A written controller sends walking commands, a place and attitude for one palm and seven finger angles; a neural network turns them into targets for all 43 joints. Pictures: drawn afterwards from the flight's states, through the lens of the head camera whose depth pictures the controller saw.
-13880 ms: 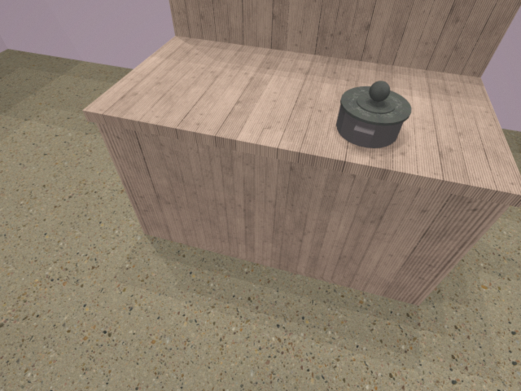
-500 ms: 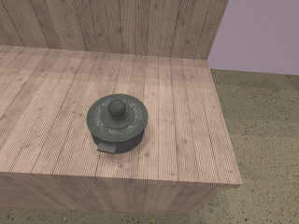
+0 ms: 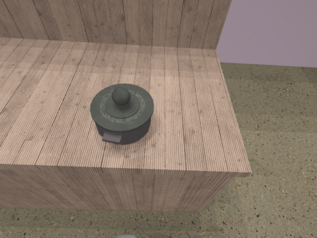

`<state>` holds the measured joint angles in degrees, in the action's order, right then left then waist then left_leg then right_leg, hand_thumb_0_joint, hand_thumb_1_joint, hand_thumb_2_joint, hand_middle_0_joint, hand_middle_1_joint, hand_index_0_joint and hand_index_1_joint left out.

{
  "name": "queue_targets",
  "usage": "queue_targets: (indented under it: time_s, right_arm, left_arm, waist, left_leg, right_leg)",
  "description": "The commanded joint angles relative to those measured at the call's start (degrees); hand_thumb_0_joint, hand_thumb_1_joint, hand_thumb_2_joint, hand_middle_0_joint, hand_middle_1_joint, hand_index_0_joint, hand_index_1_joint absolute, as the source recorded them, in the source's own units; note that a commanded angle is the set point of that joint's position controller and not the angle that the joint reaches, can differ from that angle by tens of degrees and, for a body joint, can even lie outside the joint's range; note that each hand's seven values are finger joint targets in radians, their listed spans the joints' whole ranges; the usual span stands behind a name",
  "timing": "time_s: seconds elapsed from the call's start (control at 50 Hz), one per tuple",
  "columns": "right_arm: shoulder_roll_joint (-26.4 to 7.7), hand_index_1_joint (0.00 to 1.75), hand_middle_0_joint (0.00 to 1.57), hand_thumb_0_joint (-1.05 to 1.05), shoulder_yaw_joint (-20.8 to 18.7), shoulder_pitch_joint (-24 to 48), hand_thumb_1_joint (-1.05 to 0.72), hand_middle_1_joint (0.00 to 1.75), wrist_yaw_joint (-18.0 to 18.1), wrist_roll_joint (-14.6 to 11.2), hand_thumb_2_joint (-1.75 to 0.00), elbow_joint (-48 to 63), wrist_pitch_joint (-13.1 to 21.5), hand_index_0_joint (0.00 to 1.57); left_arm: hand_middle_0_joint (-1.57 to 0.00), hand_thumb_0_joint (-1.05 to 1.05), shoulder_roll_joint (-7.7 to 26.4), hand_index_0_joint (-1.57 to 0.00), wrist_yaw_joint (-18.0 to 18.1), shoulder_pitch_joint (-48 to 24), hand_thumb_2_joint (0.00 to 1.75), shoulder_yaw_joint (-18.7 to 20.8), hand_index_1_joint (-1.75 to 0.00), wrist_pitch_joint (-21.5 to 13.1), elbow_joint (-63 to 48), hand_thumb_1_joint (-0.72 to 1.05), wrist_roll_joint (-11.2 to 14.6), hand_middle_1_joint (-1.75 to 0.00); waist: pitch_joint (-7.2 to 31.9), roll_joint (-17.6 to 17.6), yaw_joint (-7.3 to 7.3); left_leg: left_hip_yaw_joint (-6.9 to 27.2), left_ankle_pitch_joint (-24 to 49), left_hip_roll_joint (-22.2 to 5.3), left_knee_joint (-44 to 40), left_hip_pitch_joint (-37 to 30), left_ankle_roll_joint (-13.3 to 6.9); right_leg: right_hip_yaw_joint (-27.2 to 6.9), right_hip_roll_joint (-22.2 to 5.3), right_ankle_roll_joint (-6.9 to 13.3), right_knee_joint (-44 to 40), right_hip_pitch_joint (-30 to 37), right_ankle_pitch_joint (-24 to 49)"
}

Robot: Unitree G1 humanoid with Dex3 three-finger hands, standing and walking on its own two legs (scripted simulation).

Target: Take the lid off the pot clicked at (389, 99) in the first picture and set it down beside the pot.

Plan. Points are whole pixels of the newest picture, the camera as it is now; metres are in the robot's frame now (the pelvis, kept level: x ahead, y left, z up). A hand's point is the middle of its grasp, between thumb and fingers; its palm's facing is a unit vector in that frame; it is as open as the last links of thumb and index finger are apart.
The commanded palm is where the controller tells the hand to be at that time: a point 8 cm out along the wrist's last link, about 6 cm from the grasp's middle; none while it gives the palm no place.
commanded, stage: come to a stop and stand still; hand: left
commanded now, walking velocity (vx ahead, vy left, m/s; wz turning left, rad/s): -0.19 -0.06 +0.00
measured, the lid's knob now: (121, 96) +0.47 +0.15 +0.06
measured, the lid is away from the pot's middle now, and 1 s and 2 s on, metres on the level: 0.00 0.00 0.00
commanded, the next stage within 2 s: look again from close up in 1.06 s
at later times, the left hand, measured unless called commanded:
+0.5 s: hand out of the picture -0.02 +0.16 -0.18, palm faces +0.03 -0.99 -0.11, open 7.4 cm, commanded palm none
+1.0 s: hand out of the picture -0.01 +0.16 -0.18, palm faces +0.04 -0.99 -0.09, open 7.4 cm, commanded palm none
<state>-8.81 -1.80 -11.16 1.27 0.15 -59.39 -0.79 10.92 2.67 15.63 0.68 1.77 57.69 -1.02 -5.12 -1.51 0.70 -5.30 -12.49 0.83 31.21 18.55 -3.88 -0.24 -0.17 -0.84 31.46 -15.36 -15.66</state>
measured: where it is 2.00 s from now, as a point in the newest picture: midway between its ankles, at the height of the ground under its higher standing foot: outside the picture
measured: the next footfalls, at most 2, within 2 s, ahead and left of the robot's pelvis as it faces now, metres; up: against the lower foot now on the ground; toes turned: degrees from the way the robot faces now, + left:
none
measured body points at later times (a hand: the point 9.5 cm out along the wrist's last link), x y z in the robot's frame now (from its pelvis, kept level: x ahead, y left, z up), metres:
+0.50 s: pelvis -0.01 +0.01 +0.00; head +0.01 +0.04 +0.45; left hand -0.02 +0.22 -0.17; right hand -0.06 -0.19 -0.14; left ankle +0.02 +0.08 -0.73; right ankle +0.01 -0.13 -0.73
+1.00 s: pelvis +0.03 +0.02 +0.01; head +0.06 +0.05 +0.46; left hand -0.01 +0.21 -0.17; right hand +0.01 -0.19 -0.14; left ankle +0.02 +0.08 -0.73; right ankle +0.01 -0.13 -0.73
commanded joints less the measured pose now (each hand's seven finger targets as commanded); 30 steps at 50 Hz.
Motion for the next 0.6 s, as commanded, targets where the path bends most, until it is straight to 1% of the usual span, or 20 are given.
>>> queue_targets:
  time_s: [0.0,0.02,0.04,0.06,0.1,0.12,0.14,0.16,0.18,0.2,0.22,0.24,0.3,0.32,0.34,0.36,0.38,0.48,0.54,0.58]
  right_arm:
    - [-7.55,0.3,0.2,0.0,-2.06,-1.8,-0.9,0.3,-0.05,0.08,-0.9,4.1,-0.11,0.2]
    - [-7.67,0.3,0.2,0.0,-2.08,-1.59,-0.9,0.3,-0.19,0.24,-0.9,4.45,-0.18,0.2]
    - [-6.84,0.3,0.2,0.0,-1.93,-1.92,-0.9,0.3,-0.42,0.32,-0.9,4.55,-0.2,0.2]
    - [-5.97,0.3,0.2,0.0,-1.91,-2.89,-0.9,0.3,-0.66,0.42,-0.9,4.63,-0.29,0.2]
    - [-4.48,0.3,0.2,0.0,-1.65,-6.16,-0.9,0.3,-0.86,0.64,-0.9,3.51,-0.81,0.2]
    - [-4.14,0.3,0.2,0.0,-1.56,-7.98,-0.9,0.3,-0.88,0.77,-0.9,2.61,-0.97,0.2]
    - [-3.29,0.3,0.2,0.0,-1.32,-10.3,-0.9,0.3,-0.91,0.9,-0.9,1.38,-0.84,0.2]
    - [-2.65,0.3,0.2,0.0,-1.02,-11.91,-0.9,0.3,-0.88,1.02,-0.9,0.49,-0.57,0.2]
    - [-2.17,0.3,0.2,0.0,-0.75,-13.04,-0.9,0.3,-0.88,1.1,-0.9,-0.17,-0.21,0.2]
    - [-2.06,0.3,0.2,0.0,-0.6,-13.05,-0.9,0.3,-0.88,1.12,-0.9,-0.28,0.05,0.2]
    - [-2.75,0.3,0.2,0.0,-0.36,-12.84,-0.9,0.3,-0.79,1.25,-0.9,-0.02,0.47,0.2]
    - [-3.25,0.3,0.2,0.0,-0.12,-12.38,-0.9,0.3,-0.65,1.32,-0.9,0.38,0.91,0.2]
    - [-4.26,0.3,0.2,0.0,-0.02,-10.31,-0.9,0.3,-0.39,1.32,-0.9,0.5,1.61,0.2]
    - [-4.64,0.3,0.2,0.0,0.0,-9.39,-0.9,0.3,-0.35,1.1,-0.9,0.47,1.83,0.2]
    - [-4.56,0.3,0.2,0.0,0.12,-8.9,-0.9,0.3,-0.28,0.84,-0.9,0.36,2.04,0.2]
    - [-4.26,0.3,0.2,0.0,0.24,-9.15,-0.9,0.3,-0.19,0.66,-0.9,0.11,2.24,0.2]
    - [-3.68,0.3,0.2,0.0,0.29,-9.86,-0.9,0.3,-0.12,0.51,-0.9,-0.45,2.49,0.2]
    - [-1.34,0.3,0.2,0.0,0.79,-13.44,-0.9,0.3,0.05,-0.01,-0.9,-2.53,3.16,0.2]
    - [-1.08,0.3,0.2,0.0,0.69,-14.26,-0.9,0.3,0.2,-0.08,-0.9,-3.26,3.13,0.2]
    - [-0.76,0.3,0.2,0.0,0.72,-14.5,-0.9,0.3,0.37,-0.13,-0.9,-3.63,3.38,0.2]
  left_arm:
    - [-0.2,0.0,5.32,-0.2,-0.11,6.49,0.9,1.06,-0.3,0.01,-2.22,0.9,-0.59,-0.3]
    - [-0.2,0.0,5.27,-0.2,-0.11,6.83,0.9,1.02,-0.3,-0.05,-2.5,0.9,-0.7,-0.3]
    - [-0.2,0.0,5.41,-0.2,-0.1,6.74,0.9,0.76,-0.3,-0.28,-2.53,0.9,-0.75,-0.3]
    - [-0.2,0.0,6.04,-0.2,-0.11,6.29,0.9,0.64,-0.3,-0.49,-2.94,0.9,-0.89,-0.3]
    - [-0.2,0.0,7.68,-0.2,-0.2,4.51,0.9,0.59,-0.3,-0.82,-3.29,0.9,-0.84,-0.3]
    - [-0.2,0.0,8.31,-0.2,-0.11,2.64,0.9,0.67,-0.3,-0.81,-3.52,0.9,-0.68,-0.3]
    - [-0.2,0.0,8.75,-0.2,-0.09,0.81,0.9,0.72,-0.3,-0.93,-3.81,0.9,-0.54,-0.3]
    - [-0.2,0.0,8.32,-0.2,-0.14,-0.33,0.9,0.71,-0.3,-1.19,-3.82,0.9,-0.34,-0.3]
    - [-0.2,0.0,7.6,-0.2,-0.3,-0.31,0.9,0.54,-0.3,-1.42,-3.48,0.9,-0.15,-0.3]
    - [-0.2,0.0,6.96,-0.2,-0.49,0.25,0.9,0.27,-0.3,-1.48,-3.0,0.9,-0.08,-0.3]
    - [-0.2,0.0,5.85,-0.2,-0.6,1.33,0.9,0.17,-0.3,-1.5,-2.88,0.9,-0.04,-0.3]
    - [-0.2,0.0,4.95,-0.2,-0.68,2.9,0.9,0.06,-0.3,-1.59,-2.75,0.9,-0.06,-0.3]
    - [-0.2,0.0,2.22,-0.2,-0.7,7.63,0.9,-0.57,-0.3,-1.53,-0.61,0.9,-0.2,-0.3]
    - [-0.2,0.0,1.25,-0.2,-0.62,9.03,0.9,-0.79,-0.3,-1.62,0.09,0.9,-0.33,-0.3]
    - [-0.2,0.0,0.6,-0.2,-0.61,9.84,0.9,-1.04,-0.3,-1.75,0.98,0.9,-0.43,-0.3]
    - [-0.2,0.0,0.13,-0.2,-0.58,10.3,0.9,-1.25,-0.3,-1.92,1.61,0.9,-0.43,-0.3]
    - [-0.2,0.0,-0.21,-0.2,-0.53,10.51,0.9,-1.41,-0.3,-2.19,1.99,0.9,-0.37,-0.3]
    - [-0.2,0.0,-0.07,-0.2,-0.23,9.9,0.9,-1.55,-0.3,-3.18,3.29,0.9,-0.12,-0.3]
    - [-0.2,0.0,-0.69,-0.2,-0.18,10.01,0.9,-1.55,-0.3,-2.99,3.96,0.9,-0.18,-0.3]
    - [-0.2,0.0,-1.44,-0.2,-0.11,10.96,0.9,-1.59,-0.3,-3.15,4.63,0.9,-0.18,-0.3]
  waist:
    - [2.23,2.46,0.31]
    - [2.42,2.86,0.34]
    - [2.28,1.64,0.24]
    - [1.88,-0.69,-0.06]
    - [2.13,-6.78,-1.34]
    - [2.0,-8.29,-2.4]
    - [2.75,-8.14,-3.5]
    - [3.08,-6.71,-4.13]
    - [2.83,-5.38,-4.15]
    - [0.94,-2.91,-3.53]
    - [-1.89,0.12,-2.57]
    - [-3.6,2.25,-1.23]
    - [-1.73,8.58,1.88]
    - [-1.28,9.22,2.41]
    - [-0.63,8.69,2.82]
    - [0.13,6.73,2.79]
    - [1.36,6.43,2.5]
    - [0.19,1.49,0.64]
    - [-1.78,2.43,0.22]
    - [-0.45,3.03,0.14]
  left_leg:
    - [12.34,-8.46,-11.36,-8.28,2.6,-0.25]
    - [11.81,-12.19,-10.51,-7.68,3.45,0.14]
    - [10.99,-17.74,-8.74,-7.01,3.65,0.91]
    - [9.38,-20.25,-6.51,-4.78,3.04,1.78]
    - [5.9,-18.61,-3.39,2.68,-2.45,3.25]
    - [3.75,-14.24,-2.03,8.54,-6.84,4.09]
    - [2.86,-10.95,-1.58,11.45,-10.17,4.29]
    - [2.95,-8.95,-2.11,10.97,-11.96,4.22]
    - [3.43,-8.25,-2.89,7.92,-11.75,3.93]
    - [5.06,-10.89,-3.99,2.9,-8.28,3.45]
    - [7.36,-14.06,-4.91,-2.49,-3.51,2.66]
    - [9.41,-17.13,-5.97,-7.43,1.2,2.0]
    - [15.89,-27.72,-9.39,-17.66,9.05,0.36]
    - [16.88,-28.64,-10.24,-19.22,10.8,-0.25]
    - [17.07,-27.45,-10.35,-19.6,11.3,-0.54]
    - [16.55,-25.15,-9.96,-19.06,9.89,-0.52]
    - [15.74,-22.04,-9.41,-18.01,7.04,-0.35]
    - [12.94,-11.78,-8.01,-14.25,0.73,0.47]
    - [13.25,-12.32,-8.33,-15.38,0.78,0.57]
    - [12.91,-9.52,-8.46,-15.23,-1.25,0.34]
  right_leg:
    - [-4.09,-3.97,2.55,-1.36,-2.34,0.74]
    - [-5.27,-4.33,2.8,-2.21,-2.95,-1.58]
    - [-6.98,-5.02,3.23,-5.03,-4.64,-7.56]
    - [-9.82,-6.14,3.77,-9.21,-7.42,-15.15]
    - [-14.54,-9.35,5.69,-18.11,-14.82,-30.64]
    - [-16.35,-11.22,6.36,-21.5,-19.53,-33.93]
    - [-15.97,-11.72,6.73,-22.91,-21.77,-33.49]
    - [-13.93,-10.64,6.52,-22.04,-22.06,-30.57]
    - [-10.98,-8.97,5.9,-19.81,-20.55,-26.85]
    - [-8.6,-7.15,5.22,-17.37,-18.25,-25.42]
    - [-7.59,-5.28,4.84,-14.19,-15.57,-23.31]
    - [-6.19,-3.51,4.43,-11.09,-11.79,-20.12]
    - [-1.1,-0.94,3.07,-4.27,-2.07,-11.67]
    - [-0.03,-0.62,2.71,-2.11,0.82,-7.73]
    - [0.44,-0.91,2.48,-1.32,2.87,-4.89]
    - [0.15,-1.33,2.47,-2.28,3.51,-3.34]
    - [-0.42,-1.98,2.5,-3.98,3.28,-2.23]
    - [-2.3,-4.87,2.81,-8.71,1.01,0.5]
    - [-1.65,-4.57,2.49,-8.42,0.2,0.64]
    - [-1.55,-4.77,2.37,-8.39,0.76,2.75]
